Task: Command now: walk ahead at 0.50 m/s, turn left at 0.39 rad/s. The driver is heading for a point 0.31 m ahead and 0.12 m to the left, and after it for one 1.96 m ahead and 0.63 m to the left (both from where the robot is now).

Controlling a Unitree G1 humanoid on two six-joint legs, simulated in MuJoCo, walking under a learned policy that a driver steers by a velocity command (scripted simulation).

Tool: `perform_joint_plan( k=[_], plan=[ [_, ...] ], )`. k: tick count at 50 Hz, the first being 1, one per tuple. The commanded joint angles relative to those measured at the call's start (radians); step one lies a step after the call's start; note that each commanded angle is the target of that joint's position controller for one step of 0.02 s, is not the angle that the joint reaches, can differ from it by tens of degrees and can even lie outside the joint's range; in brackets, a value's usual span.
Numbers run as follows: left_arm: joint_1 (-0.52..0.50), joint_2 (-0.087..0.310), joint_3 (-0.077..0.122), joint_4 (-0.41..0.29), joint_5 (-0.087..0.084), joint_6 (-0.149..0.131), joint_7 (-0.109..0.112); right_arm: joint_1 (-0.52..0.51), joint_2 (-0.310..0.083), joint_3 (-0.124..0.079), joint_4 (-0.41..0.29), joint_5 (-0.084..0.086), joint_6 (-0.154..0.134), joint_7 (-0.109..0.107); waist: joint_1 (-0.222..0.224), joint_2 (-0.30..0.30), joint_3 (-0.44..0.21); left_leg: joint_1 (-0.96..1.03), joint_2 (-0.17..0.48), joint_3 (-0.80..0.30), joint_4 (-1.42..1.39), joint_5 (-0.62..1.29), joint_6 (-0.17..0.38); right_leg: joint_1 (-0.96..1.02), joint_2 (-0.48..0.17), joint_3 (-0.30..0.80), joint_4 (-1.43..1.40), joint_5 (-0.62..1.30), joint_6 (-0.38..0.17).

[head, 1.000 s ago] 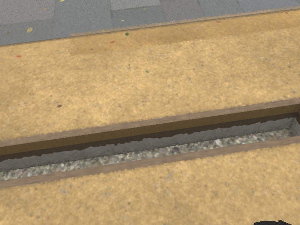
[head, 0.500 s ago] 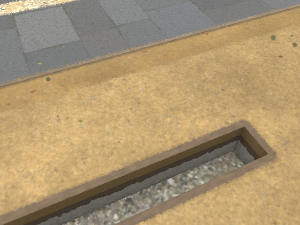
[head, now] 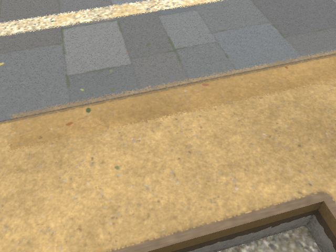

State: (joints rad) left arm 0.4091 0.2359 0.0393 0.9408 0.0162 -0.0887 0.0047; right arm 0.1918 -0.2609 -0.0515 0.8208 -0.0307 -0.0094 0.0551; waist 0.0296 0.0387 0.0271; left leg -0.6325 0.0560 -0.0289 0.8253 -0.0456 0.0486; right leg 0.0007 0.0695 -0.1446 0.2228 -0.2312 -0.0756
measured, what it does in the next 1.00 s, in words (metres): walks ahead, turning left: left foot, then right foot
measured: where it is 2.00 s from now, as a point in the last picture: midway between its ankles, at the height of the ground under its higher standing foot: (95, 144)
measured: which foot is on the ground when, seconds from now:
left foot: up 0.00-0.14, down 0.16-0.76, up 0.78-1.00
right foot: down 0.00-0.16, up 0.18-0.74, down 0.76-1.00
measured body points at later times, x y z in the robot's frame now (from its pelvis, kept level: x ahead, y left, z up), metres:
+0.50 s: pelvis +0.23 +0.05 +0.00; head +0.25 +0.07 +0.45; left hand +0.31 +0.34 -0.12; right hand +0.30 -0.23 -0.12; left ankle +0.13 +0.08 -0.74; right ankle +0.36 -0.10 -0.66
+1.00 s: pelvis +0.56 +0.07 +0.00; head +0.60 +0.09 +0.45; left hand +0.39 +0.29 -0.13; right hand +0.83 -0.07 -0.12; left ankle +0.53 +0.20 -0.65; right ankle +0.63 +0.00 -0.74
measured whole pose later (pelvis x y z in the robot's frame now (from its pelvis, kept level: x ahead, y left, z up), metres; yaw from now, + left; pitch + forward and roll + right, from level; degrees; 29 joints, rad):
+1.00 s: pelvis +0.56 +0.07 +0.00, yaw +32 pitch +0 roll -2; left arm 0.37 0.24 0.05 0.99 0.03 -0.08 0.00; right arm 0.13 -0.31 -0.04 0.76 -0.04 0.00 0.02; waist 0.03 0.06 0.10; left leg -0.65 -0.02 -0.08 1.20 -0.25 0.11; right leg -0.20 0.02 -0.10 0.33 -0.14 -0.03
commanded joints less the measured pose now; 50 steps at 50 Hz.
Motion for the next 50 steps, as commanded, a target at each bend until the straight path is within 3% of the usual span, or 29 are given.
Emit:
perform_joint_plan(
  k=[1,4,7,8,9,10,11,13,15,20,21,23,25,28,30,31,33,34,36,37,38,39,40,41,43,45,46,47,50],
  plan=[
    [-0.021,0.134,0.026,-0.044,0.007,-0.014,0.008,-0.064,-0.039,0.002,-0.080,-0.003,0.006,0.009,-0.016,-0.109,0.028,0.083,-0.015,0.064,0.026,0.009,0.008,-0.079,-0.284,0.038,-0.020,0.579,-0.068],
    [-0.066,0.166,0.031,-0.046,0.009,-0.003,0.020,-0.045,-0.075,-0.006,-0.089,-0.002,0.020,0.000,-0.042,-0.138,0.024,0.237,-0.066,0.114,-0.073,-0.122,0.046,-0.057,-0.278,-0.020,0.070,0.826,-0.043],
    [-0.093,0.204,0.040,-0.045,0.009,0.024,0.035,0.162,-0.103,-0.024,-0.041,-0.001,0.012,-0.015,-0.120,-0.123,-0.067,0.423,-0.144,0.135,-0.203,-0.259,0.118,-0.004,-0.295,-0.036,0.421,0.988,-0.038],
    [-0.129,0.197,0.039,-0.062,0.004,0.034,0.035,0.307,-0.143,-0.044,-0.004,-0.008,0.000,-0.024,-0.201,-0.038,-0.120,0.592,-0.094,0.020,-0.358,-0.233,0.168,-0.127,-0.255,-0.054,0.714,0.773,-0.013],
    [-0.042,0.076,0.021,-0.082,0.037,0.040,0.027,0.269,-0.228,-0.055,-0.010,0.003,-0.013,-0.035,-0.080,0.192,-0.116,0.761,0.162,-0.323,-0.358,-0.008,0.217,-0.417,-0.121,-0.042,0.992,-0.215,0.007],
    [-0.046,0.094,0.025,-0.125,0.018,0.028,0.009,0.260,-0.261,-0.063,-0.053,0.029,-0.015,-0.028,-0.089,0.275,-0.188,0.888,0.256,-0.753,-0.480,0.049,0.414,-0.705,0.019,0.124,1.185,-0.366,0.044],
    [-0.120,0.157,0.035,-0.119,0.020,0.016,0.001,0.221,-0.208,-0.058,-0.059,0.035,-0.016,-0.028,-0.092,0.072,-0.084,0.818,0.248,-0.604,-0.497,0.111,0.409,-0.775,-0.078,0.203,1.152,-0.251,0.056],
    [-0.155,0.164,0.043,-0.109,0.012,0.011,-0.003,0.135,-0.168,-0.046,-0.076,0.023,-0.015,-0.028,-0.035,-0.054,0.011,0.614,0.186,-0.440,-0.531,0.241,0.343,-0.666,-0.142,0.199,1.007,-0.141,0.080],
    [-0.148,0.144,0.045,-0.104,0.043,0.051,-0.010,0.135,-0.146,-0.032,-0.077,0.031,-0.025,-0.031,-0.014,-0.046,-0.007,0.538,0.122,-0.347,-0.570,0.230,0.306,-0.571,-0.167,0.202,0.900,-0.126,0.109],
    [-0.245,0.069,0.019,-0.139,0.057,0.082,-0.042,0.211,-0.174,-0.037,-0.043,0.026,-0.023,-0.057,-0.043,-0.015,-0.014,0.502,0.044,-0.229,-0.555,0.480,0.259,-0.580,-0.138,0.115,0.795,0.001,0.130],
    [-0.234,0.095,0.028,-0.126,0.049,0.081,-0.051,0.248,-0.183,-0.040,-0.043,-0.012,-0.031,-0.052,-0.071,0.000,-0.059,0.564,0.063,-0.249,-0.539,0.415,0.262,-0.608,-0.131,0.105,0.892,0.119,0.101],
    [-0.324,0.134,0.044,-0.164,0.036,0.080,-0.042,0.299,-0.179,-0.038,-0.033,-0.003,-0.045,-0.052,-0.095,0.047,-0.014,0.632,0.084,-0.337,-0.569,0.202,0.279,-0.763,-0.159,0.137,0.894,0.070,0.091],
    [-0.618,0.216,0.075,-0.270,0.035,0.055,-0.008,0.478,-0.207,-0.050,0.051,-0.004,-0.084,-0.063,-0.188,0.056,0.083,0.931,0.138,-0.459,-0.570,0.031,0.228,-1.126,-0.168,0.230,0.792,0.027,0.110],
    [-0.685,0.204,0.070,-0.288,0.040,0.053,-0.007,0.497,-0.229,-0.061,0.079,-0.012,-0.108,-0.077,-0.201,0.092,0.140,0.961,0.135,-0.478,-0.569,-0.060,0.230,-1.242,-0.156,0.231,0.747,0.016,0.123],
    [-0.686,0.149,0.048,-0.306,0.030,0.072,-0.020,0.433,-0.200,-0.052,0.062,0.008,-0.088,-0.077,-0.169,0.041,0.129,0.839,0.099,-0.469,-0.622,-0.030,0.220,-1.092,-0.135,0.217,0.633,0.099,0.144],
    [-0.641,0.092,0.021,-0.313,0.025,0.073,-0.050,0.297,-0.168,-0.043,0.004,0.037,-0.070,-0.077,-0.099,-0.017,0.134,0.556,0.062,-0.390,-0.680,0.047,0.200,-0.769,-0.112,0.161,0.462,0.228,0.142],
    [-0.651,0.033,0.014,-0.322,-0.006,0.082,-0.068,0.240,-0.191,-0.032,0.000,0.045,-0.054,-0.085,-0.069,0.038,0.111,0.313,0.051,-0.354,-0.727,0.094,0.132,-0.379,-0.079,0.109,0.428,0.337,0.098],
    [-0.646,0.043,0.004,-0.330,0.012,0.084,-0.060,0.246,-0.213,-0.038,0.002,0.045,-0.062,-0.082,-0.064,0.041,0.104,0.283,0.064,-0.351,-0.715,0.172,0.106,-0.280,-0.072,0.113,0.444,0.374,0.076],
    [-0.476,0.130,0.030,-0.281,0.021,0.083,-0.027,0.231,-0.265,-0.048,0.017,0.042,-0.063,-0.085,0.010,0.042,0.024,0.411,0.044,-0.315,-0.510,0.470,0.072,-0.137,-0.052,0.133,0.376,0.225,0.037],
    [-0.241,0.181,0.051,-0.206,0.030,0.069,-0.016,0.262,-0.271,-0.049,0.033,0.035,-0.052,-0.082,0.097,0.032,-0.095,0.463,-0.020,-0.278,-0.240,0.534,0.051,0.025,-0.049,0.134,0.312,0.139,0.023],
    [-0.060,0.225,0.067,-0.149,0.015,0.050,0.003,0.307,-0.219,-0.035,0.025,0.014,-0.049,-0.077,0.134,0.004,-0.206,0.356,-0.054,-0.270,-0.012,0.290,0.059,0.249,-0.180,0.229,0.319,0.011,0.026],
    [0.022,0.372,0.099,-0.124,0.012,0.047,0.012,0.491,-0.061,0.002,-0.010,0.073,-0.039,-0.071,0.042,-0.375,-0.407,0.041,-0.192,-0.163,0.363,-0.470,0.019,0.548,-0.510,0.728,0.239,0.060,-0.128],
    [-0.030,0.323,0.090,-0.147,-0.002,0.063,0.011,0.411,-0.114,0.004,-0.025,0.035,-0.038,-0.077,0.021,-0.285,-0.386,-0.010,-0.138,-0.134,0.447,-0.413,0.040,0.395,-0.499,0.929,0.100,-0.060,-0.100],
    [-0.141,0.217,0.060,-0.155,-0.004,0.059,0.012,0.314,-0.127,0.000,-0.027,0.020,-0.038,-0.068,0.011,-0.190,-0.237,0.004,-0.082,-0.123,0.409,-0.307,0.049,0.200,-0.433,0.766,0.057,-0.155,-0.070],
    [-0.201,0.106,0.031,-0.155,0.038,0.048,0.019,0.236,-0.129,-0.002,-0.023,0.005,-0.029,-0.044,0.011,-0.129,-0.168,0.100,-0.022,-0.098,0.360,-0.241,0.047,0.012,-0.378,0.550,-0.002,-0.098,-0.092],
    [-0.117,0.050,0.019,-0.057,0.034,0.009,0.004,0.142,-0.099,-0.011,-0.023,-0.001,0.003,-0.040,-0.008,-0.162,-0.075,0.080,-0.037,-0.100,0.497,-0.267,0.059,-0.104,-0.342,0.463,-0.005,0.002,-0.094],
    [-0.039,0.088,0.033,-0.007,0.011,-0.012,-0.006,0.063,-0.070,-0.003,-0.070,0.007,0.019,-0.050,-0.006,-0.206,-0.024,-0.071,-0.061,-0.103,0.606,-0.350,0.070,-0.065,-0.364,0.480,-0.026,0.057,-0.094],
    [-0.012,0.066,0.023,0.019,0.000,-0.020,-0.010,0.050,-0.053,0.005,-0.084,-0.003,0.026,-0.050,-0.032,-0.137,-0.039,-0.122,-0.051,-0.137,0.581,-0.307,0.084,-0.026,-0.361,0.450,-0.056,0.038,-0.084],
    [-0.147,0.044,0.011,-0.018,0.015,-0.013,-0.007,0.000,-0.033,0.037,-0.129,-0.013,-0.002,-0.012,-0.103,-0.116,0.030,-0.029,-0.035,-0.068,0.236,-0.071,0.044,-0.266,-0.236,0.246,-0.129,0.011,-0.092]
  ],
)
